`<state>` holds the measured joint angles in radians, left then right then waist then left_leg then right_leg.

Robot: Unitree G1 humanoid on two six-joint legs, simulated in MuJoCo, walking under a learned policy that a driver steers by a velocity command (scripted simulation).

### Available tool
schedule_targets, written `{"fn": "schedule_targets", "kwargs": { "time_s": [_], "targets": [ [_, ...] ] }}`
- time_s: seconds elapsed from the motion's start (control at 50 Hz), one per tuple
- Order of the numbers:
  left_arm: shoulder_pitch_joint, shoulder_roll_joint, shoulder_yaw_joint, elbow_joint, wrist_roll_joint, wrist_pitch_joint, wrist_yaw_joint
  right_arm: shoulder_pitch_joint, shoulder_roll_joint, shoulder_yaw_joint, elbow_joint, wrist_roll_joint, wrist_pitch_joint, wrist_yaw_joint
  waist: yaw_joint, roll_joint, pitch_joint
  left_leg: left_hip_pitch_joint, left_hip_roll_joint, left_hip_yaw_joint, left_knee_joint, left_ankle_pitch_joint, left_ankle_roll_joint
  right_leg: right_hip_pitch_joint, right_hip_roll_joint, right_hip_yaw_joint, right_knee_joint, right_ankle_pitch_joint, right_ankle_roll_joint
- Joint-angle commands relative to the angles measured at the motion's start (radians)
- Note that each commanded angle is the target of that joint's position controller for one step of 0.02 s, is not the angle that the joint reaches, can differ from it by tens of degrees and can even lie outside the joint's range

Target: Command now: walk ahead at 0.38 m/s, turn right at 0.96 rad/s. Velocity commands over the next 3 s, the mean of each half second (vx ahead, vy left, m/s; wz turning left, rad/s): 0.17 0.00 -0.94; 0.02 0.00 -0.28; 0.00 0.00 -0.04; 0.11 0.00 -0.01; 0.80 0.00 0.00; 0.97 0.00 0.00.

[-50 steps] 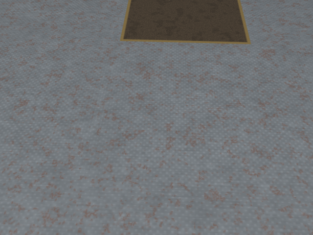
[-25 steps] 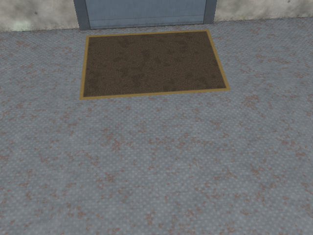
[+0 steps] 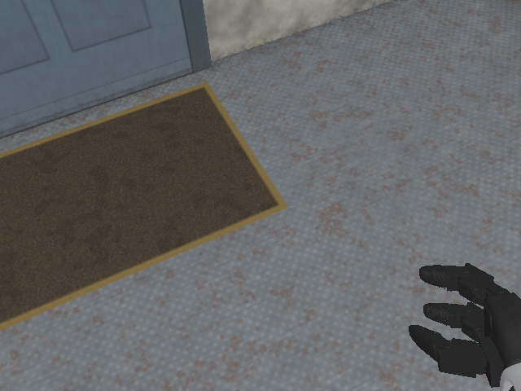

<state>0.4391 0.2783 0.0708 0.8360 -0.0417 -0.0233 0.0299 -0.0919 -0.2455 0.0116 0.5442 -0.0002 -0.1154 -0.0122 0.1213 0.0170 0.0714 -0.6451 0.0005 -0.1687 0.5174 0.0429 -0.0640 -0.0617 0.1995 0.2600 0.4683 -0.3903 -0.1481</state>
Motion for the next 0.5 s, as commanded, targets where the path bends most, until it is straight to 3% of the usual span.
{"fn": "schedule_targets", "kwargs": {
  "time_s": [0.02, 0.04, 0.06, 0.08, 0.1, 0.12, 0.14, 0.16, 0.18, 0.2, 0.24, 0.3, 0.4, 0.44, 0.46, 0.48, 0.5],
  "targets": [
    [-0.102, 0.164, 0.049, -0.091, -0.001, 0.005, 0.022, 0.123, -0.149, -0.082, -0.044, 0.021, -0.022, -0.021, -0.154, -0.123, -0.213, 0.580, -0.117, 0.104, -0.157, 0.260, 0.008, -0.228, -0.050, 0.130, 0.189, 0.608, 0.122],
    [-0.135, 0.122, 0.038, -0.119, 0.009, 0.008, 0.019, 0.307, -0.158, -0.092, -0.001, 0.007, -0.015, -0.026, -0.237, -0.135, -0.328, 0.795, -0.021, 0.054, -0.140, 0.362, 0.046, -0.272, -0.014, 0.075, 0.431, 0.477, 0.169],
    [-0.088, -0.020, -0.005, -0.156, 0.052, 0.019, 0.016, 0.443, -0.172, -0.084, 0.029, -0.015, 0.000, -0.026, -0.235, 0.036, -0.465, 1.053, 0.262, -0.171, 0.048, 0.744, 0.128, -0.459, 0.039, -0.017, 0.734, -0.322, 0.187],
    [0.125, -0.003, -0.012, -0.177, 0.045, 0.018, 0.003, 0.442, -0.171, -0.069, 0.004, -0.067, 0.013, -0.016, -0.131, 0.247, -0.609, 1.129, 0.487, -0.457, 0.083, 1.064, 0.260, -0.525, 0.012, 0.032, 1.014, -0.468, 0.204],
    [0.190, 0.113, 0.004, -0.188, 0.007, 0.027, -0.017, 0.331, -0.215, -0.096, 0.012, -0.032, 0.025, -0.007, -0.077, 0.306, -0.634, 1.089, 0.591, -0.620, 0.009, 0.548, 0.420, -0.622, -0.098, -0.010, 1.205, -0.304, 0.231],
    [0.066, 0.163, 0.018, -0.188, -0.002, 0.044, -0.014, 0.216, -0.139, -0.089, -0.029, -0.026, 0.039, -0.020, -0.101, 0.163, -0.505, 0.932, 0.466, -0.493, -0.091, 0.092, 0.392, -0.678, -0.177, -0.085, 1.163, -0.163, 0.242],
    [-0.054, 0.191, 0.033, -0.210, 0.003, 0.062, -0.005, 0.165, -0.077, -0.066, -0.041, -0.024, 0.057, -0.035, -0.113, 0.052, -0.355, 0.740, 0.361, -0.331, -0.147, -0.102, 0.322, -0.675, -0.206, -0.137, 1.109, -0.061, 0.248],
    [-0.087, 0.189, 0.040, -0.228, 0.002, 0.081, 0.003, 0.127, -0.074, -0.056, -0.037, -0.023, 0.070, -0.038, -0.090, 0.028, -0.241, 0.559, 0.292, -0.213, -0.185, -0.081, 0.289, -0.626, -0.224, -0.158, 1.066, -0.040, 0.254],
    [-0.110, 0.165, 0.035, -0.249, 0.007, 0.088, 0.005, 0.107, -0.092, -0.064, -0.013, -0.021, 0.074, -0.035, -0.075, 0.021, -0.158, 0.431, 0.252, -0.114, -0.207, -0.038, 0.269, -0.584, -0.247, -0.169, 0.971, -0.041, 0.247],
    [-0.121, 0.118, 0.025, -0.265, 0.010, 0.088, 0.006, 0.117, -0.106, -0.075, 0.014, -0.024, 0.070, -0.032, -0.071, 0.041, -0.122, 0.355, 0.224, -0.027, -0.228, 0.028, 0.260, -0.543, -0.257, -0.193, 0.880, -0.042, 0.240],
    [-0.158, 0.063, 0.008, -0.293, 0.017, 0.073, 0.009, 0.148, -0.146, -0.096, 0.060, -0.026, 0.062, -0.026, -0.086, 0.083, -0.145, 0.378, 0.242, 0.041, -0.246, 0.200, 0.292, -0.535, -0.279, -0.220, 0.746, -0.026, 0.237],
    [-0.184, 0.097, 0.014, -0.297, 0.017, 0.074, -0.003, 0.130, -0.181, -0.114, 0.078, -0.019, 0.070, -0.026, -0.086, 0.070, -0.227, 0.436, 0.312, 0.075, -0.250, 0.155, 0.313, -0.483, -0.323, -0.209, 0.613, 0.086, 0.215],
    [-0.264, 0.147, 0.035, -0.314, 0.017, 0.101, -0.031, 0.099, -0.225, -0.135, 0.097, 0.002, 0.088, -0.012, -0.099, 0.117, -0.173, 0.391, 0.315, 0.215, -0.254, -0.097, 0.252, -0.335, -0.301, -0.288, 0.380, 0.137, 0.163],
    [-0.283, 0.138, 0.037, -0.323, 0.025, 0.104, -0.038, 0.134, -0.230, -0.138, 0.118, 0.018, 0.093, -0.003, -0.104, 0.099, -0.165, 0.415, 0.319, 0.228, -0.200, -0.128, 0.228, -0.273, -0.269, -0.315, 0.233, 0.113, 0.133],
    [-0.258, 0.131, 0.042, -0.311, 0.029, 0.103, -0.038, 0.145, -0.219, -0.135, 0.128, 0.028, 0.097, 0.000, -0.090, 0.079, -0.168, 0.410, 0.302, 0.250, -0.140, -0.158, 0.198, -0.208, -0.235, -0.335, 0.126, 0.151, 0.111],
    [-0.204, 0.155, 0.054, -0.288, 0.034, 0.100, -0.031, 0.194, -0.184, -0.126, 0.151, 0.028, 0.103, 0.005, -0.083, 0.025, -0.170, 0.351, 0.262, 0.286, -0.038, -0.211, 0.145, -0.101, -0.215, -0.309, 0.033, 0.217, 0.077],
    [-0.149, 0.257, 0.080, -0.287, 0.036, 0.091, -0.015, 0.228, -0.132, -0.110, 0.151, 0.002, 0.110, 0.012, -0.095, -0.230, -0.150, 0.141, 0.143, 0.391, 0.266, -0.464, 0.046, 0.040, -0.414, -0.011, -0.088, 0.528, -0.011]
  ]
}}
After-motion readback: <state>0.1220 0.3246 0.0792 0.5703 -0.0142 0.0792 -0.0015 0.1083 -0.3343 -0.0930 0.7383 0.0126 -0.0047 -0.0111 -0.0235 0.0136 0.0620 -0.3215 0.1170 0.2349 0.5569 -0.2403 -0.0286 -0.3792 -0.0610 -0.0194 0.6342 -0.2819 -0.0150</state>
